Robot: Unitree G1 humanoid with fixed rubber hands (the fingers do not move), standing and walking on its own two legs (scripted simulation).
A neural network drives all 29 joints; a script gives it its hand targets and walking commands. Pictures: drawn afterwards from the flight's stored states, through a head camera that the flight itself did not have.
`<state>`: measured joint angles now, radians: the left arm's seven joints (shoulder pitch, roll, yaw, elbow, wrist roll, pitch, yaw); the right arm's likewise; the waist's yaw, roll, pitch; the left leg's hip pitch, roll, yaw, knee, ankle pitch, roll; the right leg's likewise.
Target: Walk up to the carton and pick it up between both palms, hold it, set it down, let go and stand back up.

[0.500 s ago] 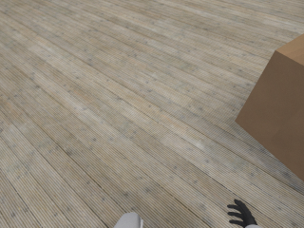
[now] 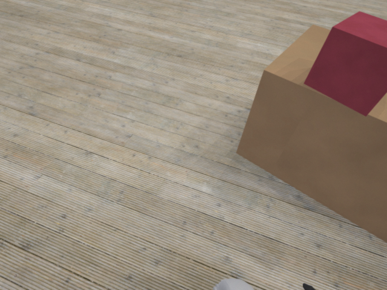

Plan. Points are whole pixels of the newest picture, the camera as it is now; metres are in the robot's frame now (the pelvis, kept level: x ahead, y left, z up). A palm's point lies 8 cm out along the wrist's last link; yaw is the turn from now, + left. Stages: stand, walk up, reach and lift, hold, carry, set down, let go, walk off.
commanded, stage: walk up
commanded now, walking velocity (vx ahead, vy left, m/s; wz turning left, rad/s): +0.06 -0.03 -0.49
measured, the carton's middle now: (362, 62) +0.97 -0.65 +0.00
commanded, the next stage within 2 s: none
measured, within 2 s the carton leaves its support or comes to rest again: neither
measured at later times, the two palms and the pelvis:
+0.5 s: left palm (193, 225) +0.30 +0.03 -0.16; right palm out of the picture -0.11 -0.33 -0.14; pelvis +0.10 -0.15 -0.03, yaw -16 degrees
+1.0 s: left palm (234, 218) +0.32 -0.09 -0.14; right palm out of the picture +0.48 -0.59 -0.11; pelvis +0.36 -0.31 -0.02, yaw -25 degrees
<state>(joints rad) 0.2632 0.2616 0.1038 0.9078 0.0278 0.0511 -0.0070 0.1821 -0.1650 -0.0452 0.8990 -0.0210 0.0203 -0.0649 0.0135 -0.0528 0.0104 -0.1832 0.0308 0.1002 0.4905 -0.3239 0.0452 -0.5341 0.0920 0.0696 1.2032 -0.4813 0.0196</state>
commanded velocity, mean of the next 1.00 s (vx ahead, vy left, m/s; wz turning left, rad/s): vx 0.48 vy -0.09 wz -0.41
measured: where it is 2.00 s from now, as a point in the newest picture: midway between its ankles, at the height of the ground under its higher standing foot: (273, 219)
